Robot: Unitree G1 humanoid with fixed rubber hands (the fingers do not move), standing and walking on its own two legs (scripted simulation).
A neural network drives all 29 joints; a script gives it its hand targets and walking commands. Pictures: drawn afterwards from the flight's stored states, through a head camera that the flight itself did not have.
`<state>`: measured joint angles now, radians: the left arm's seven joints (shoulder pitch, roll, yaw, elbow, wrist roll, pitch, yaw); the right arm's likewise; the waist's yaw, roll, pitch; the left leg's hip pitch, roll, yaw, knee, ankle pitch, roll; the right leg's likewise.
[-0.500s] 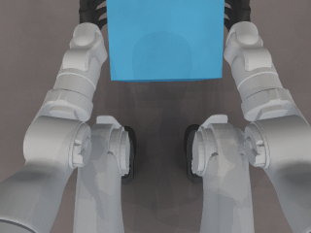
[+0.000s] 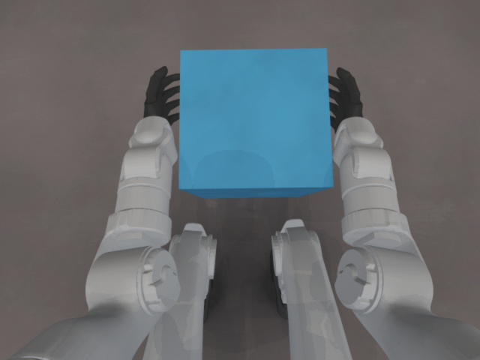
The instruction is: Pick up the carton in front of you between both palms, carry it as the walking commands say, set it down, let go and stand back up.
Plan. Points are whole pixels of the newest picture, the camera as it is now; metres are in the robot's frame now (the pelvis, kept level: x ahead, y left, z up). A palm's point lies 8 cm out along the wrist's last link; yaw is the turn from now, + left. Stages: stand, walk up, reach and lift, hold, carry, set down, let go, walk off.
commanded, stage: reach and lift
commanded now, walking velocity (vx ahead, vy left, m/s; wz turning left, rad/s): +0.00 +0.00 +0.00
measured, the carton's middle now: (251, 139) +0.46 -0.02 -0.13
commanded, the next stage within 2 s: none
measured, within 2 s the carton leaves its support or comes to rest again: neither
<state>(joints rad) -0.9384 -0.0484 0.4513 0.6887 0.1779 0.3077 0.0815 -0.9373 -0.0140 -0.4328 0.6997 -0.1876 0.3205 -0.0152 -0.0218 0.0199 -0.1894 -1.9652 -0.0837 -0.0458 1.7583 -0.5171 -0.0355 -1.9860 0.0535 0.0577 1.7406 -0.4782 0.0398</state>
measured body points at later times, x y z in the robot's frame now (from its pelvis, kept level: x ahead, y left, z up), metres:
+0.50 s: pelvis +0.05 +0.00 +0.14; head +0.19 -0.01 +0.57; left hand +0.45 +0.13 +0.10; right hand +0.44 -0.17 +0.09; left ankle +0.10 +0.12 -0.46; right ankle +0.11 -0.13 -0.46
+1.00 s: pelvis +0.09 +0.00 +0.26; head +0.10 +0.00 +0.71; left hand +0.41 +0.14 +0.25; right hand +0.41 -0.16 +0.25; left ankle +0.10 +0.12 -0.46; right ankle +0.11 -0.13 -0.46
